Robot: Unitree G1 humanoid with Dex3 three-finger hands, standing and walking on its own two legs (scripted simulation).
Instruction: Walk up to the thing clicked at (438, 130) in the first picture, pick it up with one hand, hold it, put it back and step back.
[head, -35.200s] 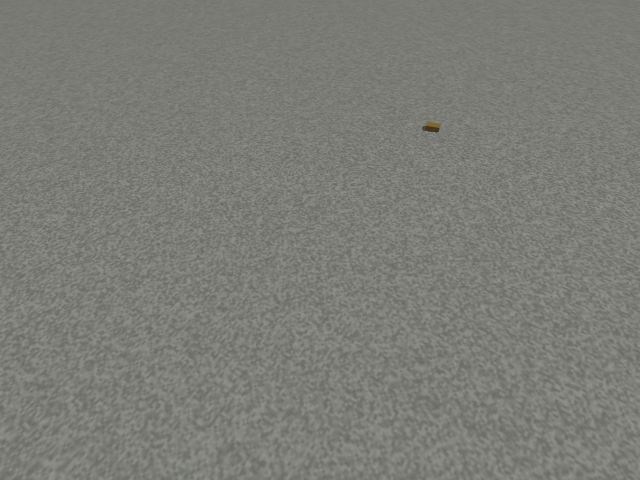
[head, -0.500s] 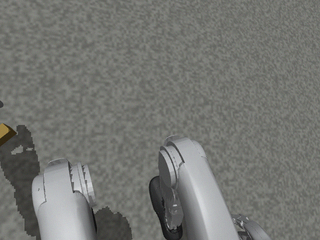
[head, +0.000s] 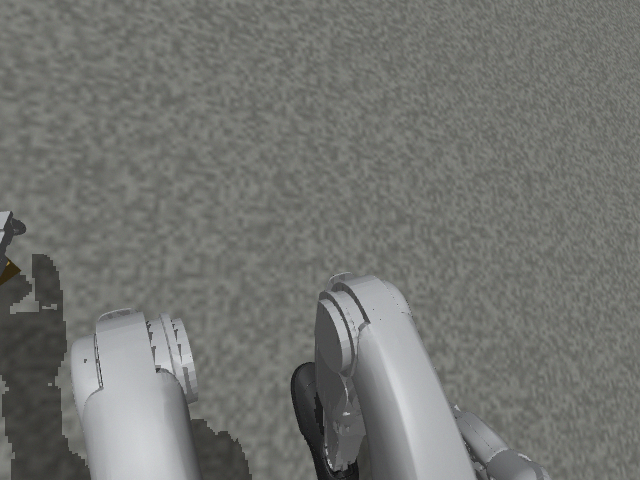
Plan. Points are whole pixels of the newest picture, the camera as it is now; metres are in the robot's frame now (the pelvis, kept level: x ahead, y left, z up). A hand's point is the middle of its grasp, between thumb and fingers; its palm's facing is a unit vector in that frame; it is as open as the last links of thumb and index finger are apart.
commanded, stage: rest palm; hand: left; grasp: from above
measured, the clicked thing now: out of the picture +0.39 +0.35 -0.26
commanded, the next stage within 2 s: close in 1.24 s
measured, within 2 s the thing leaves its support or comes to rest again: neither
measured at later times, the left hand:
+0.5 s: hand out of the picture +0.38 +0.35 -0.24, palm faces -0.52 -0.18 -0.83, open 14.3 cm
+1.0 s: hand out of the picture +0.38 +0.33 -0.23, palm faces -0.41 -0.05 -0.91, open 14.1 cm
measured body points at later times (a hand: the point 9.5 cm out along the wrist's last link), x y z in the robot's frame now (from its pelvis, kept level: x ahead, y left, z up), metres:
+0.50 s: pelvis +0.01 +0.00 +0.00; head +0.25 +0.12 +0.35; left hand +0.40 +0.36 -0.19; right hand +0.11 -0.26 -0.09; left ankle +0.07 +0.13 -0.25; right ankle +0.10 -0.12 -0.25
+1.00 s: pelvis +0.00 +0.01 +0.00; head +0.22 +0.14 +0.37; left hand +0.39 +0.33 -0.18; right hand +0.13 -0.26 -0.08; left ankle +0.07 +0.13 -0.25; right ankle +0.10 -0.12 -0.25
